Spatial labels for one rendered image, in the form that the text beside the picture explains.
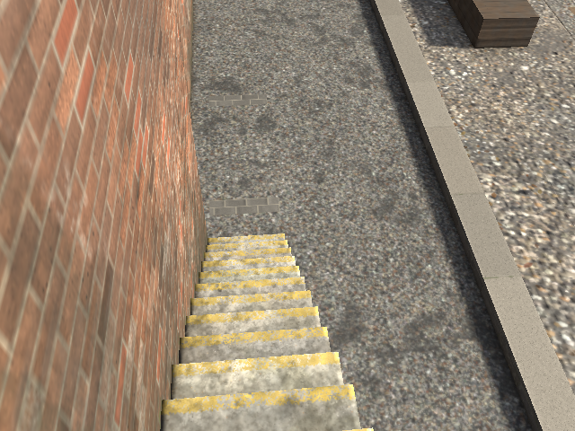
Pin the stairs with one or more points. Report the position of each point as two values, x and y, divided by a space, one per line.
254 356

